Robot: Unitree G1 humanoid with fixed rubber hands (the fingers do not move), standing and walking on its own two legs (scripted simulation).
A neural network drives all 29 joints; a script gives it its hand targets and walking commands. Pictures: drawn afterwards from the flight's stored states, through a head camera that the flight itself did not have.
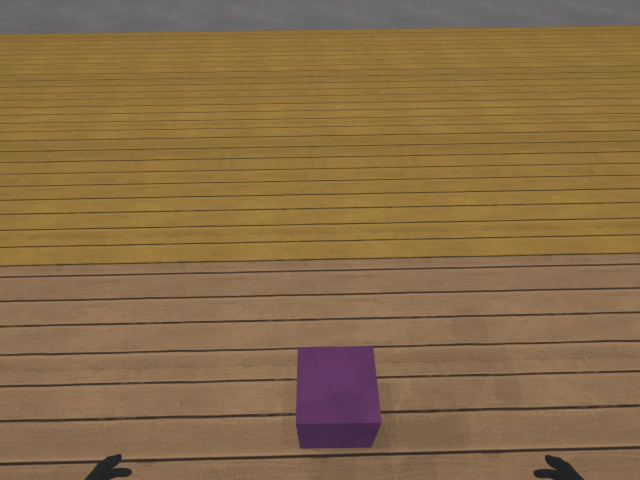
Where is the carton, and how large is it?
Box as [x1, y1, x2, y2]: [296, 346, 381, 448]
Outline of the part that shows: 372,346 298,347 296,427 300,448 371,446 381,422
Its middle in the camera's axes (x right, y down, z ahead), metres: +0.05 +0.45 +1.10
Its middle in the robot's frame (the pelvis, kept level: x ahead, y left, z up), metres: +0.43 -0.03 -0.66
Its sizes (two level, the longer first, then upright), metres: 0.210 0.200 0.250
